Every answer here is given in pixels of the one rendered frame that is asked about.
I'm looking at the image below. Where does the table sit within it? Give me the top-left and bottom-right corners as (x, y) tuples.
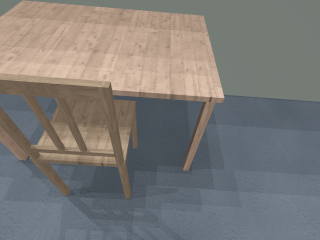
(0, 0), (225, 171)

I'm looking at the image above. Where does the chair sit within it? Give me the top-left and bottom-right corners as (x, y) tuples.
(0, 73), (138, 199)

